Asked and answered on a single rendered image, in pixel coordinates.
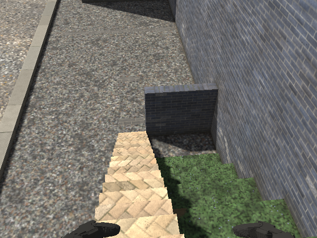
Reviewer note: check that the robot left hand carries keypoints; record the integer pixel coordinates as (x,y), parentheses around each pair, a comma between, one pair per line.
(93,229)

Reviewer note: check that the robot right hand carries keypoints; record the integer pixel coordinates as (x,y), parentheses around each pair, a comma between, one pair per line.
(260,229)

